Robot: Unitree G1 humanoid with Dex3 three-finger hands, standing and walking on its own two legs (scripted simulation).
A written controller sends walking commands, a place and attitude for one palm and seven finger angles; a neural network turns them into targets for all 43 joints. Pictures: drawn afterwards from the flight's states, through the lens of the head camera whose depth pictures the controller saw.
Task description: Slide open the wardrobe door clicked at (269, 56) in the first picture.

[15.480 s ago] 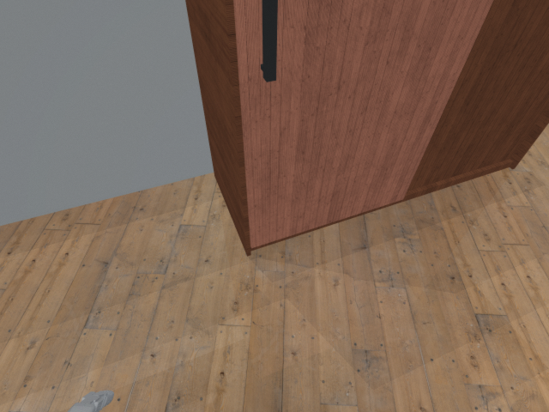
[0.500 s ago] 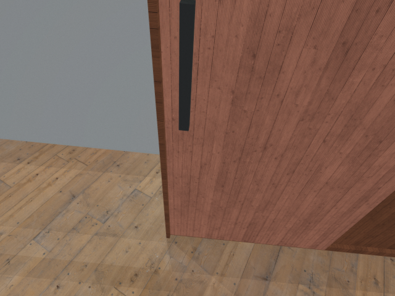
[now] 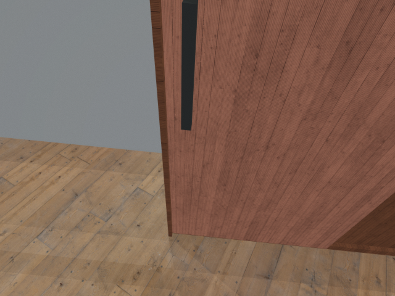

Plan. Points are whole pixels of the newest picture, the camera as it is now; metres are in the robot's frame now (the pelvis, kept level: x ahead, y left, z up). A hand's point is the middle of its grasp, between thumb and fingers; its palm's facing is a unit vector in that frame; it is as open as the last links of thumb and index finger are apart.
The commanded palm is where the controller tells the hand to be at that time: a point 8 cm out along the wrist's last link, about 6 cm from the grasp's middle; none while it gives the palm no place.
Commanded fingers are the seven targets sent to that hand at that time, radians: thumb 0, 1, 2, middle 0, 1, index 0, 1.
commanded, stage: look again from close up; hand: left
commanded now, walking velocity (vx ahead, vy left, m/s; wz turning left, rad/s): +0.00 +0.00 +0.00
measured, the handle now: (189, 72) +0.53 +0.07 +0.20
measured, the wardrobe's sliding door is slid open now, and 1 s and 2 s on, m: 0.00 0.00 0.00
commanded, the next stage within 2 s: raise the hand with hooked fingers in 1.86 s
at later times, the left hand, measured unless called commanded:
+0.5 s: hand out of the picture -0.04 +0.14 -0.18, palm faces +0.04 -0.99 -0.14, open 7.4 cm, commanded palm none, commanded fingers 0.00 0.90 0.90 -0.20 -0.30 -0.20 -0.30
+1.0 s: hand out of the picture -0.02 +0.13 -0.18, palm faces +0.05 -0.99 -0.14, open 7.4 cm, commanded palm none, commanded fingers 0.00 0.90 0.90 -0.20 -0.30 -0.20 -0.30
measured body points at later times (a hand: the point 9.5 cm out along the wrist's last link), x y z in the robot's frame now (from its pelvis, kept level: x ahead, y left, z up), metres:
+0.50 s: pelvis +0.00 -0.01 +0.00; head +0.00 +0.00 +0.45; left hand -0.04 +0.19 -0.17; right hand -0.01 -0.22 -0.16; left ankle +0.06 +0.06 -0.74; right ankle +0.00 -0.14 -0.74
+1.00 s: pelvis +0.01 -0.02 +0.00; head +0.01 -0.01 +0.45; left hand -0.02 +0.18 -0.16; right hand -0.01 -0.23 -0.16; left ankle +0.06 +0.06 -0.74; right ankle +0.00 -0.14 -0.74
